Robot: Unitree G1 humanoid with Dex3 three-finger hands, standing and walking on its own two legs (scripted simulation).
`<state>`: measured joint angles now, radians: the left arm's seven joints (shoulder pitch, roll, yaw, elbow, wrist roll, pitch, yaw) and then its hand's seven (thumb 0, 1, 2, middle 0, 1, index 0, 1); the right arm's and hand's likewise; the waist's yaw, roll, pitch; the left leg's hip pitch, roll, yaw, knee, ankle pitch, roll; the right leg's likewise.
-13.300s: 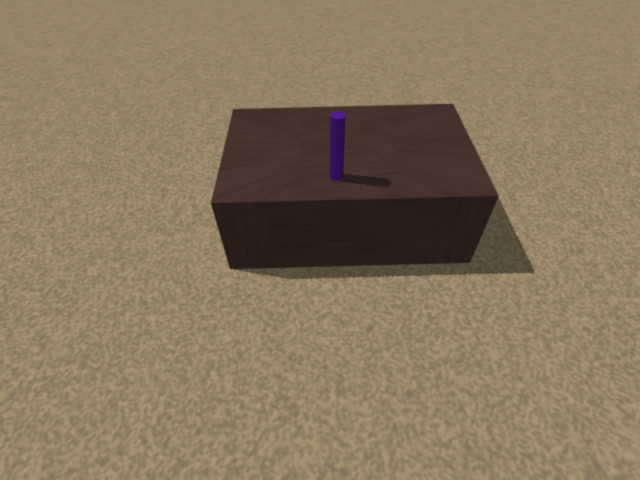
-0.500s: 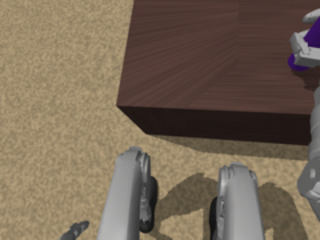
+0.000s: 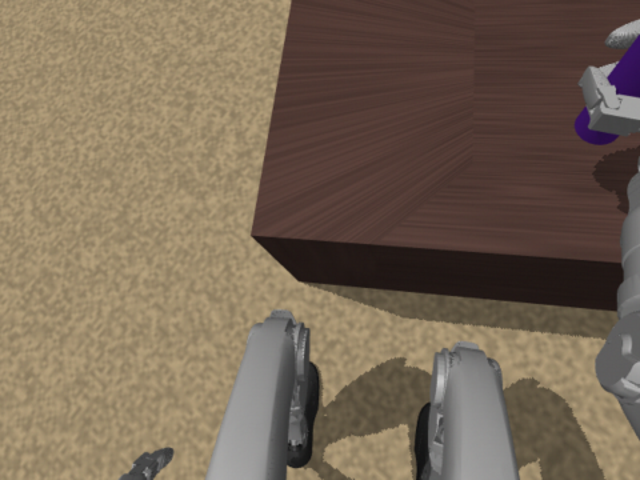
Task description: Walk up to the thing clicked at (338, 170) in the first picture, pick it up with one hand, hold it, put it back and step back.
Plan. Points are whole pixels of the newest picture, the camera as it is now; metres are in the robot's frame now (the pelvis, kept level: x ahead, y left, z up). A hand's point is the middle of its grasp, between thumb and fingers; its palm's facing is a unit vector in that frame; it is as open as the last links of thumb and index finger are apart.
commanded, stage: settle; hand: right
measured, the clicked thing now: out of the picture +0.56 -0.23 +0.08
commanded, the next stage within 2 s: lift in 0.52 s
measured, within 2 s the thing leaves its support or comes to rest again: neither
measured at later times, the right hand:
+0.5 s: hand (632, 55) +0.56 -0.22 +0.06, palm faces +0.21 +0.98 -0.01, open 6.3 cm
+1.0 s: hand out of the picture +0.54 -0.21 +0.10, palm faces +0.23 +0.97 -0.01, open 6.3 cm
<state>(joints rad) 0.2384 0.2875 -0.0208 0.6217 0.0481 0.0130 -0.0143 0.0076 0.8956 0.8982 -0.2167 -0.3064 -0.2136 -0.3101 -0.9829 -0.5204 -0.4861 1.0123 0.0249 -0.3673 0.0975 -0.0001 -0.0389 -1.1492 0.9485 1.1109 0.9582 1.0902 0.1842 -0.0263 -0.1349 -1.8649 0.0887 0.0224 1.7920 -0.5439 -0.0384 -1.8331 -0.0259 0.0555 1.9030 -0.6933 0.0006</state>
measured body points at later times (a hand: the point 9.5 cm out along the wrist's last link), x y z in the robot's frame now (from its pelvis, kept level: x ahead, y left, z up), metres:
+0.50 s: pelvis +0.01 +0.00 +0.03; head +0.22 -0.02 +0.43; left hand +0.06 +0.28 -0.09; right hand +0.54 -0.27 +0.06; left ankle +0.11 +0.15 -0.46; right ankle +0.06 -0.12 -0.46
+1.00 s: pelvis +0.02 +0.00 +0.07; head +0.21 -0.02 +0.47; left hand +0.08 +0.27 -0.06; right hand +0.52 -0.26 +0.10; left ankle +0.11 +0.15 -0.46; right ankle +0.06 -0.12 -0.46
